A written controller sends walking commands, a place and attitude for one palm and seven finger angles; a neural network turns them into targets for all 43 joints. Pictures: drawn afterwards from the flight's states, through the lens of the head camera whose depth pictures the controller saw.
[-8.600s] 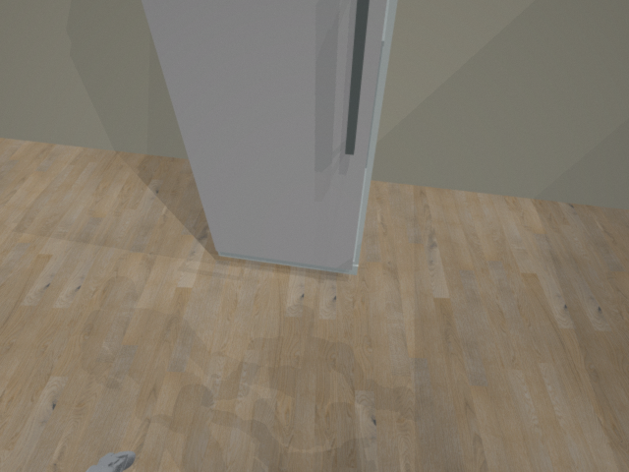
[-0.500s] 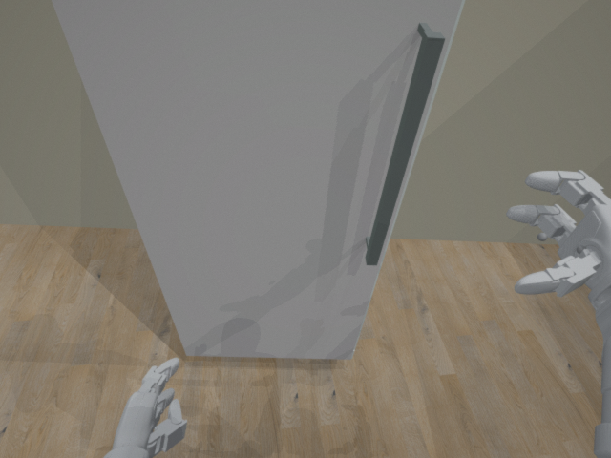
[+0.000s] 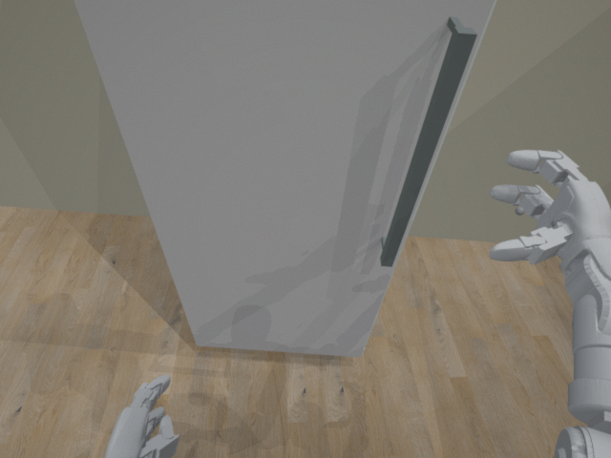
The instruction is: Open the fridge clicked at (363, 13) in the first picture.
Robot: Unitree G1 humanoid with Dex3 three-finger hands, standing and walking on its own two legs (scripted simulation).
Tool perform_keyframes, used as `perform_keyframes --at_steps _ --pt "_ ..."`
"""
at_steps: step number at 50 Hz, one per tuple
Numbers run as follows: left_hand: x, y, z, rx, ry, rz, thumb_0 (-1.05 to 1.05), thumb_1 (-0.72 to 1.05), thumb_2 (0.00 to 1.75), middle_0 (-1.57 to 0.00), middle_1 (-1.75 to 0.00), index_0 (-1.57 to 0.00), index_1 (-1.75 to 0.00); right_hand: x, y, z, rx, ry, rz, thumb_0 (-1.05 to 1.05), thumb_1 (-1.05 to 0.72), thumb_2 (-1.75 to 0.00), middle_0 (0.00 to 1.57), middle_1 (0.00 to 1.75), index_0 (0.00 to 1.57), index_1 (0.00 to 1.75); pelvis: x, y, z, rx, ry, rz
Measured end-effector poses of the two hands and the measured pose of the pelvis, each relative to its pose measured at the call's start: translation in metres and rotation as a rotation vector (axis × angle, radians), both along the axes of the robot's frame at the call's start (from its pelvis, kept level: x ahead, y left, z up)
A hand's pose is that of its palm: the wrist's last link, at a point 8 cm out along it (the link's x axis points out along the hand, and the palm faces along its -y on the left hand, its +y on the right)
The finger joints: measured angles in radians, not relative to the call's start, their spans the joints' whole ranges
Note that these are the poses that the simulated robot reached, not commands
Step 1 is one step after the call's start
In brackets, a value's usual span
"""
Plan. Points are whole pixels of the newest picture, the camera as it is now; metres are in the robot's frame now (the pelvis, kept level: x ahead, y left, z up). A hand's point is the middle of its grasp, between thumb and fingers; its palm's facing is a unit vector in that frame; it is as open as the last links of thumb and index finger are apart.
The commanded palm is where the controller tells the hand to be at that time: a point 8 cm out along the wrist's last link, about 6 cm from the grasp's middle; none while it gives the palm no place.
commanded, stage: move the hooked fingers beside the handle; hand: right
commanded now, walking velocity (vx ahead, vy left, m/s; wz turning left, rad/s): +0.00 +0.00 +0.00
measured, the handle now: (412, 168) +0.53 -0.15 +0.11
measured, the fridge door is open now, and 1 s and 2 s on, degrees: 0 0 0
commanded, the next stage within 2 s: feel for the door with the fingertips in 1.52 s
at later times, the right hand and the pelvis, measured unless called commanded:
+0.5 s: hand (489, 178) +0.43 -0.21 +0.18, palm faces +0.03 +1.00 -0.02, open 14.0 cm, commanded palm +0.42 -0.26 +0.18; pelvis +0.00 +0.00 +0.00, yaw +1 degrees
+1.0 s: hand (469, 163) +0.48 -0.20 +0.17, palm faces +0.04 +1.00 +0.00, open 14.0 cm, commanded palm +0.45 -0.25 +0.17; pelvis +0.00 -0.01 -0.01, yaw +3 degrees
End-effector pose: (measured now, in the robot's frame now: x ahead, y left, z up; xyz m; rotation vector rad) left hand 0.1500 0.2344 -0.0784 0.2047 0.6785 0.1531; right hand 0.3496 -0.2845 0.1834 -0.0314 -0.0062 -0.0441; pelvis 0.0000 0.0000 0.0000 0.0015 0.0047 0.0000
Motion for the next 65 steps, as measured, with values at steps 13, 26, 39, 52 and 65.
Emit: perform_keyframes --at_steps 13,26,39,52,65 --pt "-0.026 0.013 -0.009 0.020 0.087 0.046 0.01 0.90 0.89 -0.20 -0.30 -0.20 -0.30 0.035 0.006 0.001 0.007 0.017 0.001 -0.01 0.50 -0.30 0.30 1.20 0.30 1.20 0.000 0.001 -0.001 0.002 0.030 0.004" --pt "-0.068 0.022 -0.019 0.038 0.204 0.104 0.01 0.91 0.89 -0.20 -0.30 -0.20 -0.30 0.065 0.019 -0.001 0.017 0.016 0.011 -0.01 0.50 -0.30 0.30 1.20 0.30 1.20 -0.001 -0.003 -0.002 0.005 0.057 0.010" --pt "-0.117 0.019 -0.030 0.032 0.331 0.150 0.01 0.91 0.89 -0.20 -0.30 -0.20 -0.30 0.107 0.039 -0.001 0.024 0.019 0.017 -0.01 0.50 -0.30 0.30 1.20 0.30 1.20 -0.004 -0.007 -0.005 0.005 0.109 0.021" --pt "-0.146 0.023 -0.031 0.023 0.421 0.216 0.01 0.91 0.89 -0.20 -0.30 -0.20 -0.30 0.108 0.024 -0.015 0.018 -0.003 0.007 -0.01 0.49 -0.30 0.30 1.20 0.30 1.20 0.003 -0.008 -0.006 0.007 0.127 0.048" --pt "-0.084 0.020 -0.024 0.041 0.281 0.129 0.01 0.91 0.89 -0.20 -0.30 -0.20 -0.30 0.097 0.021 -0.012 0.023 0.023 0.006 -0.01 0.50 -0.30 0.30 1.20 0.30 1.20 0.003 -0.009 -0.006 0.014 0.113 0.017"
